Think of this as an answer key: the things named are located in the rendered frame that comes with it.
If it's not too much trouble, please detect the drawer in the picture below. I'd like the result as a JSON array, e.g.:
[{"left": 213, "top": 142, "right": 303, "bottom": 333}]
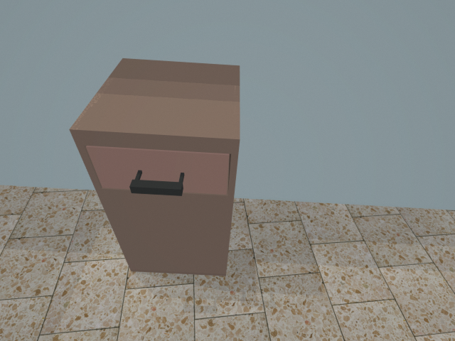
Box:
[{"left": 86, "top": 146, "right": 229, "bottom": 195}]

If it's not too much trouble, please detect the cabinet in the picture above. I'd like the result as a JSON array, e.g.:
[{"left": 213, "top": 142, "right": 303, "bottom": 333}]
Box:
[{"left": 69, "top": 58, "right": 240, "bottom": 276}]

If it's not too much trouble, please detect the handle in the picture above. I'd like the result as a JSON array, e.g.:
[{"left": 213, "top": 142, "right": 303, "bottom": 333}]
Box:
[{"left": 129, "top": 170, "right": 184, "bottom": 196}]

